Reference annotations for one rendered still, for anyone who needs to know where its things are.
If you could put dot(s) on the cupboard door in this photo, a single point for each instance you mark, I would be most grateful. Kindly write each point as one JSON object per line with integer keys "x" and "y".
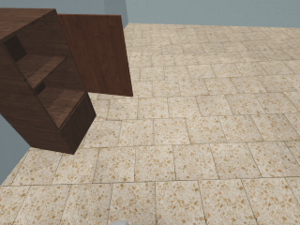
{"x": 97, "y": 44}

